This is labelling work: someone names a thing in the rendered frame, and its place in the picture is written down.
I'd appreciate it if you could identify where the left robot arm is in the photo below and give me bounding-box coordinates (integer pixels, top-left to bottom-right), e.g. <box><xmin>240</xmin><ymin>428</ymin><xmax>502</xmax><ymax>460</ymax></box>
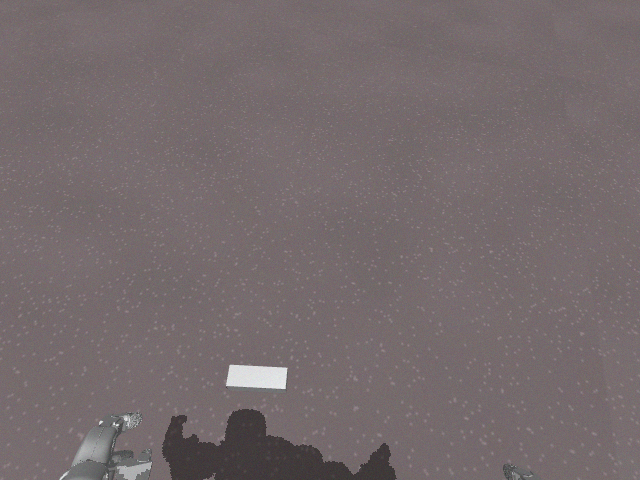
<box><xmin>59</xmin><ymin>461</ymin><xmax>109</xmax><ymax>480</ymax></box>

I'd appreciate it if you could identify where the right robot hand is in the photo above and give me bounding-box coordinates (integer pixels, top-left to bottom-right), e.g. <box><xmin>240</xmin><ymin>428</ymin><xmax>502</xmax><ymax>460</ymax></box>
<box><xmin>503</xmin><ymin>464</ymin><xmax>543</xmax><ymax>480</ymax></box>

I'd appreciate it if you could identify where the carton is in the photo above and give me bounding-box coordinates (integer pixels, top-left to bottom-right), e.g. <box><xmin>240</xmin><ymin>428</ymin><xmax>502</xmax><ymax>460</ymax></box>
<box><xmin>226</xmin><ymin>365</ymin><xmax>288</xmax><ymax>393</ymax></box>

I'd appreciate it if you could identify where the left robot hand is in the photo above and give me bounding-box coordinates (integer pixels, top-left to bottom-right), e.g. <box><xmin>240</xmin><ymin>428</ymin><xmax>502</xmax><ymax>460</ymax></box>
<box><xmin>71</xmin><ymin>412</ymin><xmax>153</xmax><ymax>480</ymax></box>

